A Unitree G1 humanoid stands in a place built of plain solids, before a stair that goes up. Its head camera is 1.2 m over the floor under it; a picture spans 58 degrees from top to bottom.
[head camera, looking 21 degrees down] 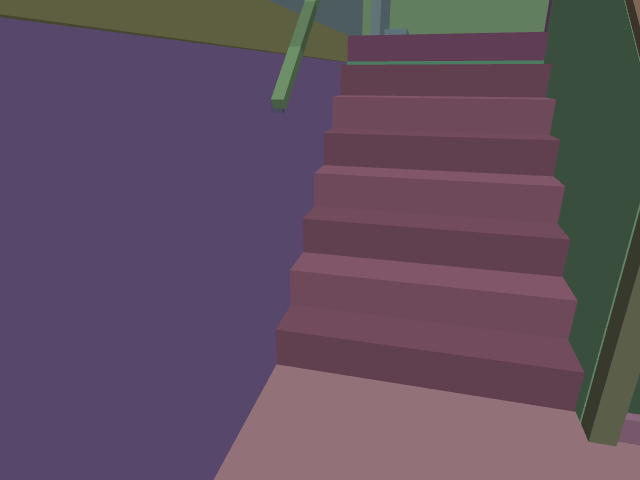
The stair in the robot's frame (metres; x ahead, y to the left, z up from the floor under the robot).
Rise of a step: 0.18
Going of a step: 0.22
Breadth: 1.20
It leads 14 degrees to the right of straight ahead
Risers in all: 8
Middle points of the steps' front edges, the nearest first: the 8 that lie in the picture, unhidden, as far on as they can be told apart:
1.45 -0.39 0.18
1.66 -0.44 0.36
1.88 -0.50 0.54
2.09 -0.55 0.72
2.31 -0.60 0.90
2.52 -0.66 1.07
2.74 -0.71 1.25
2.95 -0.76 1.43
